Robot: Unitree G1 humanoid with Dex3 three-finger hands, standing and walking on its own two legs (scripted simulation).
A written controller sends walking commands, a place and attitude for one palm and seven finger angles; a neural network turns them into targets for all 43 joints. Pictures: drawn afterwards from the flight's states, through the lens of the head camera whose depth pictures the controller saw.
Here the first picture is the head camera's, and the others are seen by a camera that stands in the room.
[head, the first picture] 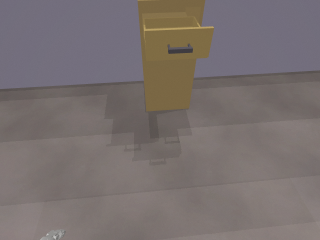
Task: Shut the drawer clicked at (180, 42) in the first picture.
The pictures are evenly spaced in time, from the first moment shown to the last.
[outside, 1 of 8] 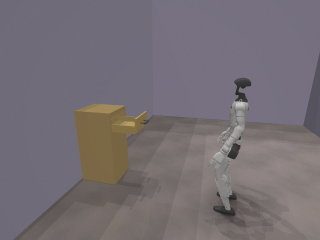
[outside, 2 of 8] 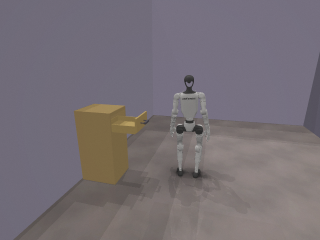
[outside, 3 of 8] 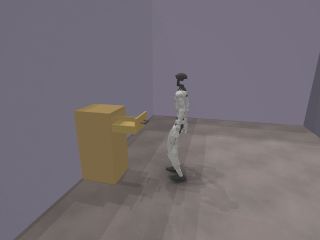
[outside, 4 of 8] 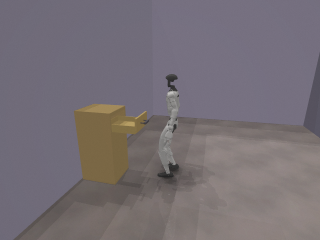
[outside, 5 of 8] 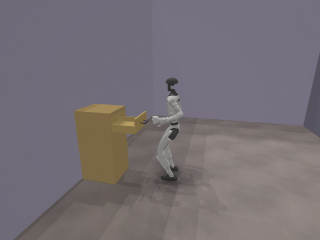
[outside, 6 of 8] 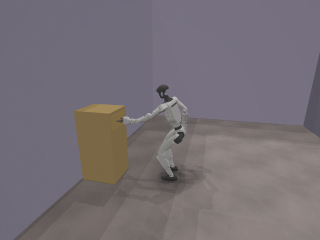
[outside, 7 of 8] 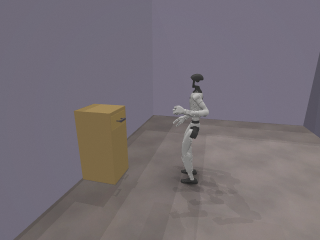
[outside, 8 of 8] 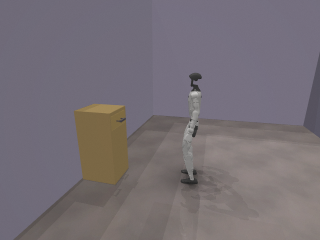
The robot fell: no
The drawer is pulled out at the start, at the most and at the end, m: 0.30 0.30 0.00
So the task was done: yes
